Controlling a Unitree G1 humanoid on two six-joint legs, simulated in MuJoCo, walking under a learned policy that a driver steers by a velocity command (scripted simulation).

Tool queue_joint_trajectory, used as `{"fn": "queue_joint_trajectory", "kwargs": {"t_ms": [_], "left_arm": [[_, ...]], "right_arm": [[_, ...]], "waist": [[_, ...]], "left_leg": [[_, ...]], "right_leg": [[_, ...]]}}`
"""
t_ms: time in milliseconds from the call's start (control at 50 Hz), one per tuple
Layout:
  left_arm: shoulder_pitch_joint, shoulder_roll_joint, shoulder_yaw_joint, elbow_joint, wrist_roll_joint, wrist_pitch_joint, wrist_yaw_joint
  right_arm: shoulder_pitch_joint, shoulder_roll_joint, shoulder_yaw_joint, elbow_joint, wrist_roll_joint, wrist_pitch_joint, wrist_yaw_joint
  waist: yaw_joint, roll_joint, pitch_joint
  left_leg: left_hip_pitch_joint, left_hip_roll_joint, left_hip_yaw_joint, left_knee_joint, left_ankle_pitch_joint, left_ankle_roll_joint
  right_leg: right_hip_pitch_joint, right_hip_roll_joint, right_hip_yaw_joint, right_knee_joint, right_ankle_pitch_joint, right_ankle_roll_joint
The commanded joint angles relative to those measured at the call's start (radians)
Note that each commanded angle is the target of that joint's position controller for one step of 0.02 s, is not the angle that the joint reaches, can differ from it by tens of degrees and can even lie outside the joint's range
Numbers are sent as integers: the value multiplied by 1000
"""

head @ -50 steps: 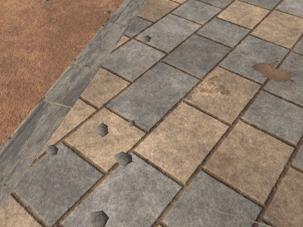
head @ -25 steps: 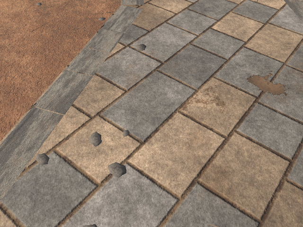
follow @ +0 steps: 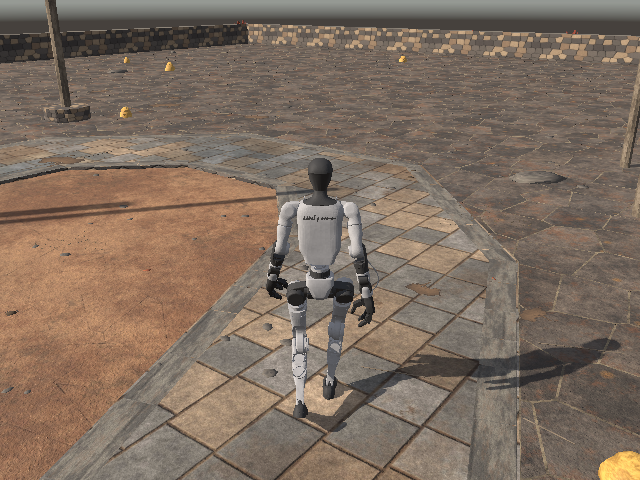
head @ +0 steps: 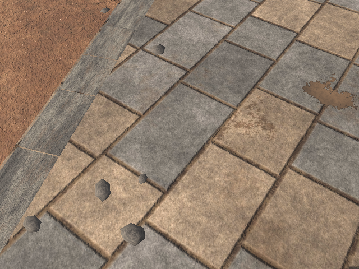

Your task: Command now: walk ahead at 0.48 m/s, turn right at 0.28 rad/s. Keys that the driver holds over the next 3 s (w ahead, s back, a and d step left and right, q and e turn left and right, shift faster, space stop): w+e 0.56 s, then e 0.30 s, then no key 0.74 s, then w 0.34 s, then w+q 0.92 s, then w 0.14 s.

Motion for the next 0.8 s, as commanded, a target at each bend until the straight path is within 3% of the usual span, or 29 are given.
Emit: {"fn": "queue_joint_trajectory", "kwargs": {"t_ms": [20,60,120,160,220,280,360,400,420,440,460,480,500,520,540,560,580,600,640,660,720,800], "left_arm": [[171,111,32,32,-12,1,-5],[170,69,16,44,-9,-14,7],[238,108,22,53,-13,-30,18],[277,129,25,48,-15,-27,20],[349,120,23,46,-16,-20,18],[415,126,26,44,-13,-15,20],[460,140,31,32,0,-5,30],[439,155,37,17,3,-3,39],[402,169,42,4,3,-4,41],[374,184,46,-8,2,-8,37],[351,189,48,-16,-5,-16,27],[342,149,39,-48,-19,-26,17],[453,30,18,-78,-60,-21,21],[463,135,33,-72,-30,-7,31],[389,150,40,-68,-9,3,28],[325,131,37,-80,-2,6,16],[299,117,39,-87,5,14,9],[300,111,42,-91,15,29,2],[309,92,42,-99,15,54,-3],[295,88,42,-110,14,61,-6],[194,78,32,-164,15,71,-23],[88,61,9,-215,11,70,-44]], "right_arm": [[-76,-118,-30,-117,-7,-31,10],[-84,-95,-31,-137,-22,-12,14],[-124,-80,-32,-176,-29,22,17],[-226,-89,-33,-221,-29,34,19],[-387,-98,-32,-287,-21,39,23],[-489,-99,-27,-332,-15,39,30],[-597,-107,-18,-395,-6,30,32],[-583,-125,-20,-412,-1,20,30],[-528,-138,-24,-403,2,14,27],[-433,-162,-35,-378,3,7,19],[-291,-194,-48,-341,1,-6,8],[-133,-259,-66,-329,-22,-16,-10],[-83,-348,-86,-335,-50,-6,-15],[-124,-301,-88,-334,-31,11,-9],[-204,-199,-65,-353,-23,13,-6],[-248,-145,-50,-351,-20,9,-1],[-253,-131,-44,-343,-22,4,-3],[-238,-127,-41,-328,-15,-3,-6],[-195,-129,-41,-306,-3,-23,-1],[-186,-137,-42,-301,2,-29,1],[-190,-157,-47,-301,5,-20,-3],[-197,-184,-54,-304,7,0,-9]], "waist": [[50,0,-39],[-10,1,-27],[-25,-23,-28],[-6,-35,1],[46,-52,18],[89,-69,-3],[124,-88,-4],[101,-101,-9],[66,-108,-24],[25,-107,-69],[-44,-68,-148],[-102,-2,-281],[-52,223,-422],[-25,190,-408],[-6,63,-234],[-2,7,-137],[13,31,-83],[32,60,-62],[53,71,-87],[60,79,-97],[57,112,-84],[36,117,-83]], "left_leg": [[-522,82,-66,253,161,17],[-422,112,-71,153,171,-12],[-416,113,-43,40,160,-58],[-470,116,-22,-53,228,-86],[-527,107,-8,-211,356,-112],[-545,81,-6,-309,425,-115],[-557,46,-7,-410,391,-104],[-482,35,-22,-485,359,-86],[-376,18,-21,-531,325,-71],[-227,-10,-12,-563,295,-54],[-28,1,-16,-623,336,-28],[219,179,-183,-631,202,17],[498,482,-598,-664,203,124],[415,494,-778,-737,70,169],[254,436,-615,-768,21,141],[128,376,-459,-797,107,114],[53,338,-341,-811,293,91],[2,311,-246,-810,493,79],[-9,302,-134,-773,853,82],[1,301,-90,-768,939,86],[-6,288,18,-782,969,89],[-56,255,142,-762,902,67]], "right_leg": [[402,-353,610,-387,-80,-183],[267,-274,476,-400,107,-144],[214,-238,402,-408,211,-147],[198,-219,391,-434,187,-140],[240,-197,391,-430,247,-100],[329,-189,397,-385,348,-71],[444,-205,438,-314,453,-78],[458,-216,461,-270,496,-62],[427,-210,457,-231,551,-41],[396,-191,451,-148,646,-19],[348,-144,415,17,655,4],[208,-89,381,255,421,21],[-102,54,253,553,-313,55],[-204,-2,231,680,-356,43],[-226,-58,227,697,-248,47],[-210,-89,217,655,-178,53],[-186,-108,209,624,-158,65],[-155,-118,199,605,-163,78],[-128,-105,178,596,-174,94],[-145,-100,169,583,-158,100],[-191,-108,135,459,-62,117],[-51,-103,68,186,106,106]]}}
Next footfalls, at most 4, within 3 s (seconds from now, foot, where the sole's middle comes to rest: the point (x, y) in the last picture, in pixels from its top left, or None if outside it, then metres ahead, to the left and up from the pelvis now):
0.48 left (166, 266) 0.47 0.07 -0.75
0.94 right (236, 247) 0.53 -0.18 -0.75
1.36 left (180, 237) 0.57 0.02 -0.75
2.40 left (246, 160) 0.91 -0.27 -0.75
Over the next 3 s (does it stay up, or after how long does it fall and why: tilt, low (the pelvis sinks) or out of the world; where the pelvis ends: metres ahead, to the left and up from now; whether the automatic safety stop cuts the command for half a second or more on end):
stays up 1.07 -0.39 0.00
